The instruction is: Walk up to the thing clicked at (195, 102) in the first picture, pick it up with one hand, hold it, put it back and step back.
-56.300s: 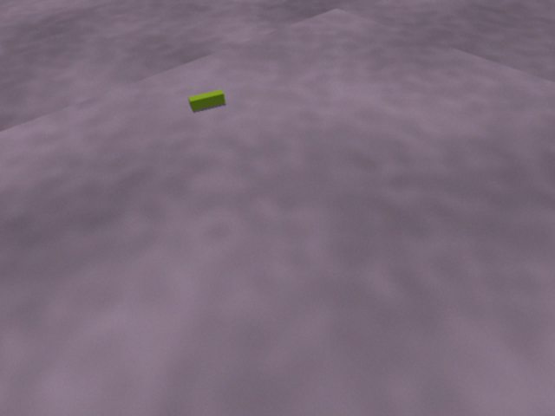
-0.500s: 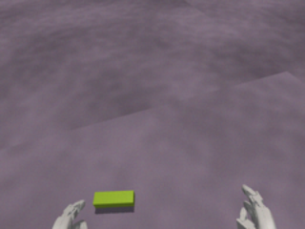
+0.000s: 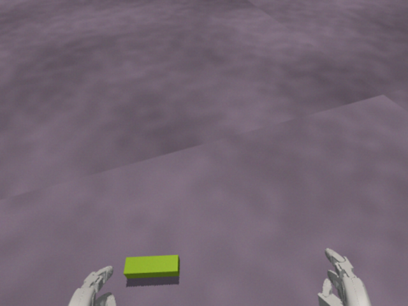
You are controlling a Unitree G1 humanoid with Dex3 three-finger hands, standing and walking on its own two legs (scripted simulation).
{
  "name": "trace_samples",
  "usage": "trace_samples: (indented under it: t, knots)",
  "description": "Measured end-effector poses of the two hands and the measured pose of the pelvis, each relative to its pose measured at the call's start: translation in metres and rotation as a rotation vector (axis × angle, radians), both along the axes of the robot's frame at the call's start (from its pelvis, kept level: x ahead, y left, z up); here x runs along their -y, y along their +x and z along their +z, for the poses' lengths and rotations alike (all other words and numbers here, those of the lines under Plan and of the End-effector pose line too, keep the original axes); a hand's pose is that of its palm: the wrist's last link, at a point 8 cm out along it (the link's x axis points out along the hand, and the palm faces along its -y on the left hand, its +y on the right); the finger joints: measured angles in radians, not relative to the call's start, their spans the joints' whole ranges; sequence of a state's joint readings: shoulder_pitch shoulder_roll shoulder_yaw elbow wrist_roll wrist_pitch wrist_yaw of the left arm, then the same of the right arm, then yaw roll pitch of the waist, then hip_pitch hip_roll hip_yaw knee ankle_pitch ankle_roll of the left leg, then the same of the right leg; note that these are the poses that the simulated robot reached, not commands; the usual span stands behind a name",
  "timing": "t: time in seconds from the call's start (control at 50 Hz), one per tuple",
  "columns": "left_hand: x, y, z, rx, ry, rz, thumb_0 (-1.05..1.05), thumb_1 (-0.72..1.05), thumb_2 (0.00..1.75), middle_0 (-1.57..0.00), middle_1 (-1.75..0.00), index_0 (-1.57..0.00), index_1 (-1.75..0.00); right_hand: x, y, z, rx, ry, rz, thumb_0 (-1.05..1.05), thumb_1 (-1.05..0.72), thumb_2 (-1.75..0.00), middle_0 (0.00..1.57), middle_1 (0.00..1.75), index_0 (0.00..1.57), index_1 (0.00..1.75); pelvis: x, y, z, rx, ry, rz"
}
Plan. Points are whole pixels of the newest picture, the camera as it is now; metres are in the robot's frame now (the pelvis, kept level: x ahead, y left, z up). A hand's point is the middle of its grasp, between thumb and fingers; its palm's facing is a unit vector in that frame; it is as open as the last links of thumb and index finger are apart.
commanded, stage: home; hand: left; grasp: from above
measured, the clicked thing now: (152, 266) +0.45 +0.25 -0.68
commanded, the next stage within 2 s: stand in 0.32 s
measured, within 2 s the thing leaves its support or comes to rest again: neither
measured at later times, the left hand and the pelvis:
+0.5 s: hand out of the picture +0.17 +0.19 -0.07, palm faces +0.01 -0.96 -0.29, open 7.4 cm; pelvis +0.00 +0.00 +0.01, yaw +0 degrees
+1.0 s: hand out of the picture +0.05 +0.24 -0.10, palm faces +0.05 -0.95 -0.32, open 7.4 cm; pelvis +0.00 +0.01 +0.06, yaw +0 degrees
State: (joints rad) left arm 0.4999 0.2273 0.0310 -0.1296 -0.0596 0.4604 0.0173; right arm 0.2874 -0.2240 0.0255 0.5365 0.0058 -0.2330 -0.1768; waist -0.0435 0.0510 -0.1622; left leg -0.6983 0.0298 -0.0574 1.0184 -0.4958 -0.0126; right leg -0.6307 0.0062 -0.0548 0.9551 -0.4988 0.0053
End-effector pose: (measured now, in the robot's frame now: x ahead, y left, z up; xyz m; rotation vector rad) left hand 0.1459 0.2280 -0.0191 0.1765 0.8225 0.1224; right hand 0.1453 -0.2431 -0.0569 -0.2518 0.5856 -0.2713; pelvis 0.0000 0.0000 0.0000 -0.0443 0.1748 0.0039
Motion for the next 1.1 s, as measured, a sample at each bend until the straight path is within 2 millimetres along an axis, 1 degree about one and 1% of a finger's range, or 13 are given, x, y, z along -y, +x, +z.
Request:
trace_samples:
  t: [0.24,0.42,0.44,0.48,0.52,0.6,0.7,0.78,0.88,0.98,1.1]
  knots:
    - [-0.002,-0.002,0.000,-0.004,0.003,0.001,0.01,0.90,0.90,-0.20,-0.30,-0.20,-0.29,-0.003,0.000,-0.001,-0.004,0.006,0.004,0.01,-0.91,-0.89,0.20,0.30,0.20,0.30,-0.001,0.000,-0.001,-0.006,-0.001,0.000]
    - [-0.001,0.001,0.000,0.000,0.003,0.002,0.01,0.90,0.90,-0.20,-0.29,-0.20,-0.29,-0.002,0.002,-0.002,-0.011,0.006,0.001,0.01,-0.91,-0.89,0.20,0.30,0.20,0.30,0.000,0.002,-0.001,-0.011,0.000,-0.001]
    - [-0.002,0.003,-0.002,0.015,0.027,-0.014,0.01,0.90,0.90,-0.21,-0.30,-0.20,-0.29,-0.001,0.001,-0.005,-0.037,-0.009,0.025,0.01,-0.91,-0.89,0.20,0.30,0.20,0.30,0.000,0.000,0.000,0.010,0.004,0.000]
    - [-0.008,0.007,-0.013,0.033,0.073,-0.033,0.01,0.90,0.90,-0.21,-0.30,-0.20,-0.30,0.001,-0.001,-0.015,-0.164,-0.031,0.101,0.01,-0.91,-0.90,0.20,0.30,0.20,0.30,0.000,-0.003,0.005,0.057,0.020,-0.003]
    - [-0.017,0.006,-0.024,0.007,0.104,-0.034,0.01,0.90,0.90,-0.21,-0.30,-0.20,-0.30,0.006,-0.006,-0.022,-0.277,-0.032,0.148,0.01,-0.91,-0.89,0.20,0.30,0.20,0.30,0.001,-0.005,0.011,0.087,0.033,-0.004]
    - [-0.034,-0.010,-0.036,-0.083,0.129,-0.003,0.01,0.90,0.90,-0.21,-0.30,-0.20,-0.30,0.018,-0.020,-0.022,-0.386,0.006,0.120,0.01,-0.91,-0.89,0.20,0.30,0.20,0.30,0.000,-0.006,0.022,0.126,0.049,-0.006]
    - [-0.049,-0.039,-0.046,-0.203,0.138,0.050,0.01,0.90,0.90,-0.21,-0.30,-0.20,-0.30,0.028,-0.040,-0.019,-0.469,0.015,0.066,0.01,-0.91,-0.89,0.20,0.30,0.20,0.30,-0.001,-0.003,0.033,0.157,0.048,-0.006]
    - [-0.053,-0.064,-0.049,-0.289,0.130,0.083,0.01,0.90,0.90,-0.21,-0.30,-0.20,-0.30,0.031,-0.056,-0.017,-0.533,0.024,0.033,0.01,-0.91,-0.89,0.20,0.30,0.20,0.30,-0.003,0.000,0.041,0.179,0.045,-0.001]
    - [-0.053,-0.090,-0.051,-0.376,0.110,0.111,0.01,0.90,0.90,-0.21,-0.30,-0.20,-0.30,0.027,-0.071,-0.015,-0.590,0.040,0.006,0.01,-0.91,-0.90,0.20,0.30,0.20,0.30,-0.005,0.002,0.051,0.206,0.043,0.001]
    - [-0.053,-0.106,-0.050,-0.430,0.096,0.126,0.01,0.90,0.90,-0.21,-0.30,-0.20,-0.30,0.022,-0.081,-0.013,-0.628,0.056,-0.007,0.01,-0.91,-0.90,0.20,0.30,0.20,0.30,-0.007,0.000,0.058,0.226,0.042,0.005]
    - [-0.056,-0.114,-0.046,-0.451,0.096,0.133,0.00,0.90,0.90,-0.21,-0.30,-0.20,-0.30,0.020,-0.087,-0.010,-0.643,0.064,-0.013,0.01,-0.91,-0.89,0.20,0.30,0.20,0.30,-0.008,-0.003,0.063,0.239,0.042,0.006]
